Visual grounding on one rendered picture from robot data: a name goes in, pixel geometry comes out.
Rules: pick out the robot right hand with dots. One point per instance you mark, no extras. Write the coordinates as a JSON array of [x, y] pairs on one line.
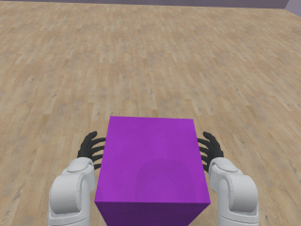
[[212, 152]]

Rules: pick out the left robot forearm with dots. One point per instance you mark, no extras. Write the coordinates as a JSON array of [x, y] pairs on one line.
[[69, 195]]

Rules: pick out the right robot forearm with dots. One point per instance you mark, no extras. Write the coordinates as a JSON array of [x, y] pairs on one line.
[[237, 194]]

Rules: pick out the robot left hand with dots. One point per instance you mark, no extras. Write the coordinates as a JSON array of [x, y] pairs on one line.
[[87, 151]]

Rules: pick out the carton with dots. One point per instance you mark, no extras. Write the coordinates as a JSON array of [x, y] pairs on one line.
[[151, 173]]

